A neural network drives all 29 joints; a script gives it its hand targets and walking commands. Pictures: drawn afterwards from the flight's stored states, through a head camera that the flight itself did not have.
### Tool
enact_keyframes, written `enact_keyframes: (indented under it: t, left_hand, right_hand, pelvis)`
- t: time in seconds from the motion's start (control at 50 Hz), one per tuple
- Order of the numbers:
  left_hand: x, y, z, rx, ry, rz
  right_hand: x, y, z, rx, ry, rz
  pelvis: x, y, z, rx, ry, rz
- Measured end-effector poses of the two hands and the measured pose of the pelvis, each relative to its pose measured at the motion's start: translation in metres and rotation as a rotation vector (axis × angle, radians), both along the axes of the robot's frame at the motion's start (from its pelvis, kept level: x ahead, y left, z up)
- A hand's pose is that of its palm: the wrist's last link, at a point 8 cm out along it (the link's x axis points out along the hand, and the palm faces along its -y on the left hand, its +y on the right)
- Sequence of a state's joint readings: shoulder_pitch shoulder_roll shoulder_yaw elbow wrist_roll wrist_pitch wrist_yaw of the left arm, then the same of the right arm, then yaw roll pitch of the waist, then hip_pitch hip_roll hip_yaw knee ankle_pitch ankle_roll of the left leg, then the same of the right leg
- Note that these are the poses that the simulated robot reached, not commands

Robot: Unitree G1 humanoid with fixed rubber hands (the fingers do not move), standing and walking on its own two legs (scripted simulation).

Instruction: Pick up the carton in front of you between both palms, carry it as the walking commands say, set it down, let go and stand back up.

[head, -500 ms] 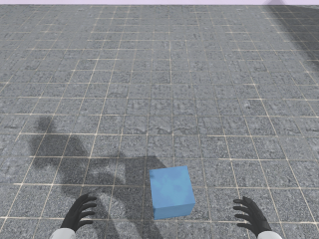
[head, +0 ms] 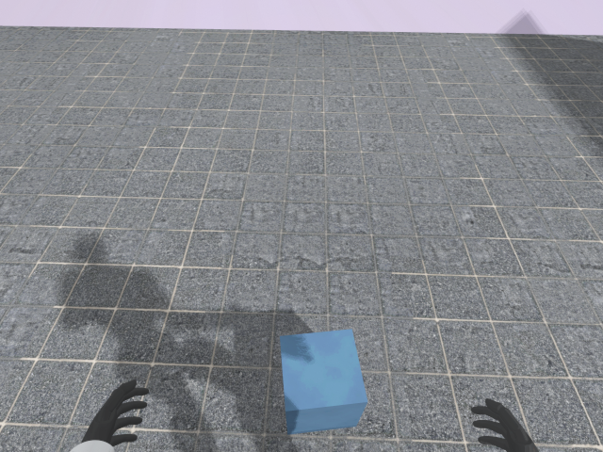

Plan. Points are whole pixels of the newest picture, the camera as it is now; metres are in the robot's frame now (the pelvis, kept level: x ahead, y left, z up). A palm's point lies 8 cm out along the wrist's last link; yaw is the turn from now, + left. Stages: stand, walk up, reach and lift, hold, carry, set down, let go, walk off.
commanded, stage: stand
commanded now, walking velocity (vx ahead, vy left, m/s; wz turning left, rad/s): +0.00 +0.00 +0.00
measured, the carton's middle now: (319, 382) +0.42 -0.04 -0.64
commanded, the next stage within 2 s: none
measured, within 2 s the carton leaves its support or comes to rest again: neither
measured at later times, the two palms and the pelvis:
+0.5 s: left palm (83, 451) +0.15 +0.30 -0.09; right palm out of the picture +0.14 -0.28 -0.08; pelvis +0.02 +0.01 +0.00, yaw +0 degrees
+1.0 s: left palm out of the picture +0.10 +0.31 -0.09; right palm out of the picture +0.10 -0.29 -0.08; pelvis -0.01 +0.01 +0.01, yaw +0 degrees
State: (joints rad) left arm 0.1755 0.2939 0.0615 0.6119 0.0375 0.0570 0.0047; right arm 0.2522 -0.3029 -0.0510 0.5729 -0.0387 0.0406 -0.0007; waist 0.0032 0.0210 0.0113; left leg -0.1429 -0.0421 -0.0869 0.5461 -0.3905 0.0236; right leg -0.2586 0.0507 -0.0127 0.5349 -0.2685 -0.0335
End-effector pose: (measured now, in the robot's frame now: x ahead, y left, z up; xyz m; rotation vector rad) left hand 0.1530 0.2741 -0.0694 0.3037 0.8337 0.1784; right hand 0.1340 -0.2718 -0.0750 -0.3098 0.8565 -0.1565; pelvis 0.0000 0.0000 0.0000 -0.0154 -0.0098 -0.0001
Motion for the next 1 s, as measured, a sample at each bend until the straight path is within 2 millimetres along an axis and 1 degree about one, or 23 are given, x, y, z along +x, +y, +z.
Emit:
enact_keyframes:
  t: [0.06,0.14,0.32,0.48,0.68,1.0]
  left_hand:
    - [-0.002,0.01,-0.005,0.015,0.029,0.006]
    - [-0.002,0.016,-0.011,0.022,0.061,0.008]
    - [0.001,0.018,-0.016,0.021,0.091,0.012]
    - [-0.006,0.025,-0.017,0.028,0.112,0.025]
    - [-0.022,0.033,-0.017,0.038,0.145,0.037]
    - [-0.054,0.036,-0.019,0.046,0.209,0.048]
  right_hand:
    - [-0.002,-0.011,-0.001,-0.032,0.026,-0.009]
    - [0.0,-0.016,-0.001,-0.055,0.045,-0.015]
    - [0.01,-0.01,-0.005,-0.058,0.058,-0.01]
    - [0.009,-0.007,-0.006,-0.057,0.069,-0.012]
    - [-0.004,-0.012,-0.006,-0.063,0.093,-0.021]
    - [-0.035,-0.021,-0.01,-0.062,0.157,-0.038]
  pelvis:
    - [0.004,0.001,0.0,-0.001,0.01,0.0]
    - [0.01,0.003,0.0,-0.001,0.016,0.001]
    - [0.017,0.007,0.001,-0.001,0.013,0.004]
    - [0.017,0.01,0.003,0.002,0.005,0.004]
    - [0.01,0.011,0.006,0.006,-0.01,0.002]
    - [-0.006,0.009,0.01,0.011,-0.027,-0.002]
